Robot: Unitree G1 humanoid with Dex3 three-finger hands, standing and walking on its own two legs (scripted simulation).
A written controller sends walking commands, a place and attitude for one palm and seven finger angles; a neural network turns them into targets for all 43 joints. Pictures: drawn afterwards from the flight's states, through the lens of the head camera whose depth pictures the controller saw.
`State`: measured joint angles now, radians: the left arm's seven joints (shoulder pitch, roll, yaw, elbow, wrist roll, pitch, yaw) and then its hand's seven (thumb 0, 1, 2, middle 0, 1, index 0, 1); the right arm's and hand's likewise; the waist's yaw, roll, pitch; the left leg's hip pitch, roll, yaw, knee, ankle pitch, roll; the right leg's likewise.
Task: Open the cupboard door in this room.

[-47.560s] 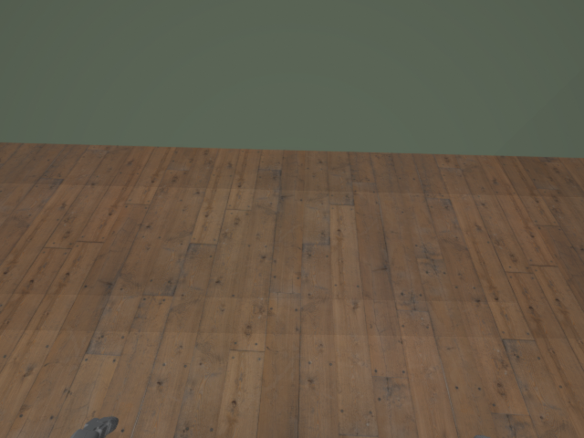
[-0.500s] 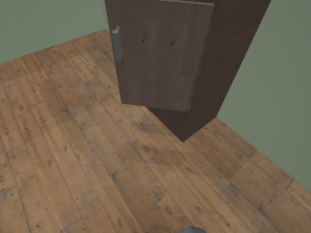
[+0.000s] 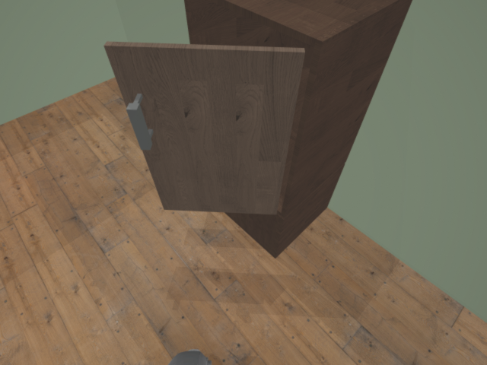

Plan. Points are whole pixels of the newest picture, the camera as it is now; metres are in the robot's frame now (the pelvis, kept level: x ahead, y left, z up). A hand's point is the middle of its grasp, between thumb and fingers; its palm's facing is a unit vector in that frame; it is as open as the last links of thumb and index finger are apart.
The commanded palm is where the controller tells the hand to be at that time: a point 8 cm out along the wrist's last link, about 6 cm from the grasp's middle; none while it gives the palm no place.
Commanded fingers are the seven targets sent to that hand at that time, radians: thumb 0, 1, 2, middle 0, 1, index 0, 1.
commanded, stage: come to a stop and stand still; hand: left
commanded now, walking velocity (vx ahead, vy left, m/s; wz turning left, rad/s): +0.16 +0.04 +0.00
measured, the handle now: (142, 122) +0.61 +0.28 +0.01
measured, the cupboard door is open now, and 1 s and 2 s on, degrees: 43 43 43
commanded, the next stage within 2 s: look again from close up in 1.30 s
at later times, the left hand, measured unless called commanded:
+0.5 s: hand out of the picture +0.09 +0.24 -0.19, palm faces -0.01 -0.98 -0.22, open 7.4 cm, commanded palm none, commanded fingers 0.00 0.90 0.90 -0.20 -0.30 -0.20 -0.30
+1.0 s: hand out of the picture +0.00 +0.18 -0.19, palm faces +0.06 -0.99 -0.16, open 7.4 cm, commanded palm none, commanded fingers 0.00 0.90 0.90 -0.20 -0.30 -0.20 -0.30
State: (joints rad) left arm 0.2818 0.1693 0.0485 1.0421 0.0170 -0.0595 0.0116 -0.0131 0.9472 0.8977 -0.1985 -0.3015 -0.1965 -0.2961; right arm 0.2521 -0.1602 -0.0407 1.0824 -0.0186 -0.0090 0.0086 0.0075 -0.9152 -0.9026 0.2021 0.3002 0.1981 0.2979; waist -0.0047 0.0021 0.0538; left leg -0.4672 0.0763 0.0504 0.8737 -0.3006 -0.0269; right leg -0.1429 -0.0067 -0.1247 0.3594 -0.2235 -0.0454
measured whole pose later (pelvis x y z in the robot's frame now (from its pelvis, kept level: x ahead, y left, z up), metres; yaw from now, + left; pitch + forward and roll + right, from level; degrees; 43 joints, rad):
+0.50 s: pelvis +0.02 +0.03 -0.01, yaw -3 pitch +0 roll -3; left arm 0.19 0.23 0.08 0.98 0.02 0.08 0.01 0.00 0.91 0.90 -0.19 -0.30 -0.19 -0.30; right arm 0.10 -0.16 -0.04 1.00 -0.03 0.02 -0.04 0.00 -0.91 -0.90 0.21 0.30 0.21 0.30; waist 0.01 0.00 0.08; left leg -0.38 0.09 0.11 0.49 -0.11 0.03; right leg -0.40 -0.03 -0.01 0.99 -0.47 0.04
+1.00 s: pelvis +0.01 +0.01 -0.01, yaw -1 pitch +0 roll +0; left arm 0.30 0.15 0.03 1.09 0.01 0.02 0.02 0.00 0.91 0.90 -0.20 -0.30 -0.20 -0.30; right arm 0.28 -0.17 -0.03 1.09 -0.02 0.01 -0.02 0.01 -0.91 -0.90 0.20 0.30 0.20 0.30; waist 0.03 -0.04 0.05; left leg -0.21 -0.01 0.05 0.49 -0.28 0.02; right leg -0.19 -0.08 -0.05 0.51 -0.31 0.04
